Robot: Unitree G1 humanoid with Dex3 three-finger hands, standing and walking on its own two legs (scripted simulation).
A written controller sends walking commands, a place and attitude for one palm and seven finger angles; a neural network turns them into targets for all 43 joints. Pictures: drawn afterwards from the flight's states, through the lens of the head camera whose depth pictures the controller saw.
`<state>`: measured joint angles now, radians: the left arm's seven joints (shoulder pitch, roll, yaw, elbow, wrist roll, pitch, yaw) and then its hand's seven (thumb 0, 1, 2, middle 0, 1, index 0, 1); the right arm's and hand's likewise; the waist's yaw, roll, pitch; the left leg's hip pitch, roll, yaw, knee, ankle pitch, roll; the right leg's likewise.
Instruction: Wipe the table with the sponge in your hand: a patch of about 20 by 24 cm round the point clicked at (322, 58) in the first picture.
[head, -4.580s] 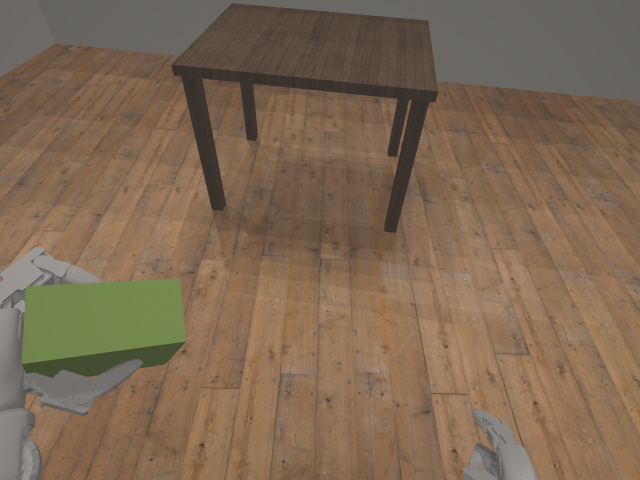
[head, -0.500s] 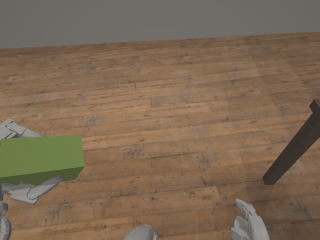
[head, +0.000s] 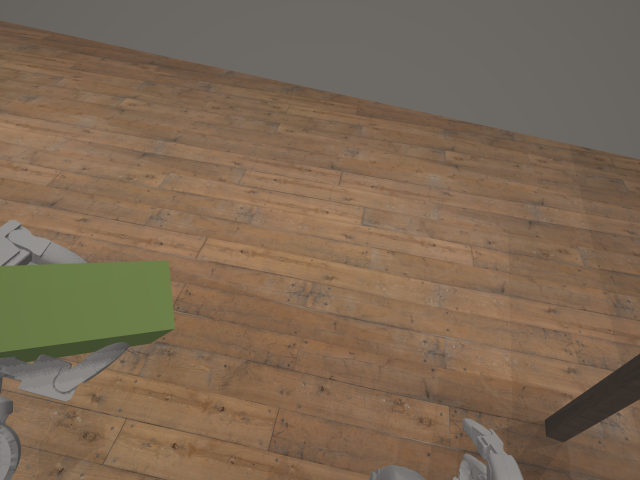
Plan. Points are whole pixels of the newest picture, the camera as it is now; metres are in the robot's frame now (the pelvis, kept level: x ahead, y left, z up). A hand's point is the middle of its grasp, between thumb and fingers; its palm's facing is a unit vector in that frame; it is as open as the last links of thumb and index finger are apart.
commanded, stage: walk to a spot facing it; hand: left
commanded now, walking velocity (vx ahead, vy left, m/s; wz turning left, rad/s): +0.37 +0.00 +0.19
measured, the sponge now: (112, 309) +0.22 +0.22 +0.17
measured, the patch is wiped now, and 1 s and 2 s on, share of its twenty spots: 0.00 0.00 0.00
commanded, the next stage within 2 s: turn to face it in 0.92 s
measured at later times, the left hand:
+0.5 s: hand (107, 299) +0.23 +0.22 +0.18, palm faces +0.47 -0.74 -0.48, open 10.1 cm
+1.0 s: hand (101, 208) +0.32 +0.26 +0.20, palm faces +0.59 -0.62 -0.52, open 10.1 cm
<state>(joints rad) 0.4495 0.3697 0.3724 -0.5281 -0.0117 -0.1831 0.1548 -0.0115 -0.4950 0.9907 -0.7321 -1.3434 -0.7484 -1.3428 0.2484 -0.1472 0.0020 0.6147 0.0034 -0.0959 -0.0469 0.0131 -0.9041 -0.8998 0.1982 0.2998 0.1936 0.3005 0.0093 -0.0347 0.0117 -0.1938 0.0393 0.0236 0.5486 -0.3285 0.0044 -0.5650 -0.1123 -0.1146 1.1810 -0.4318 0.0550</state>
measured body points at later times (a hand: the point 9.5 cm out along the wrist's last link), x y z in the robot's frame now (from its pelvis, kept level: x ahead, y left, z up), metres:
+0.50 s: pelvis +0.05 -0.04 +0.01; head +0.08 -0.05 +0.46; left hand +0.19 +0.25 +0.21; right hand +0.24 -0.29 -0.09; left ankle +0.07 +0.11 -0.67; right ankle +0.07 -0.12 -0.73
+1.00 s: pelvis +0.18 -0.02 +0.00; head +0.22 -0.03 +0.45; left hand +0.28 +0.29 +0.23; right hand +0.39 -0.14 -0.11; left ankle +0.11 +0.11 -0.73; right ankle +0.28 -0.11 -0.72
